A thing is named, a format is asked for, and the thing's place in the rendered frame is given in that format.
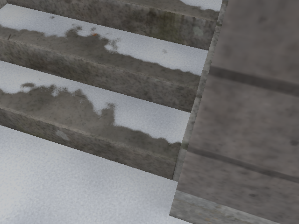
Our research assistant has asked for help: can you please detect stairs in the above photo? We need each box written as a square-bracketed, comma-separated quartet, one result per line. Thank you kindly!
[0, 0, 222, 180]

